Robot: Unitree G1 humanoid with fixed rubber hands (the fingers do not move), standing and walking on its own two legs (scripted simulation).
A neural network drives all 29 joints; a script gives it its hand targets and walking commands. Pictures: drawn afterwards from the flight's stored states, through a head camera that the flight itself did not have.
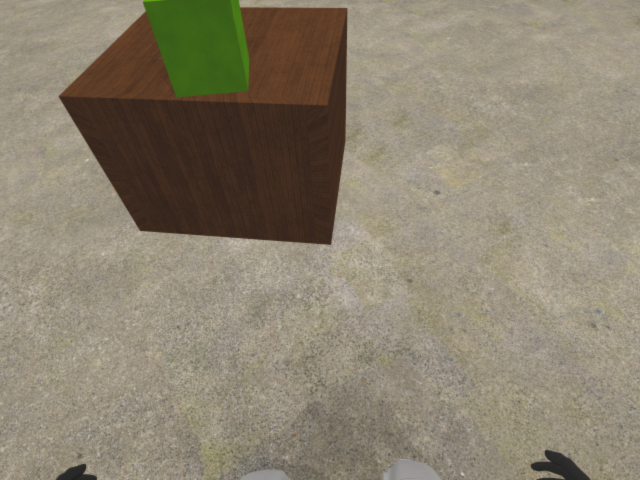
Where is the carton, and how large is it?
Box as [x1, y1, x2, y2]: [143, 0, 248, 96]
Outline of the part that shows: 143,0 147,15 176,96 247,90 248,54 238,0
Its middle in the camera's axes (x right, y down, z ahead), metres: -0.33 -0.60 +1.10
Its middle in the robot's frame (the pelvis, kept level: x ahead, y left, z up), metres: +1.22 +0.35 +0.01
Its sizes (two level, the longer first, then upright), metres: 0.210 0.200 0.250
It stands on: a pedestal, 0.61 m high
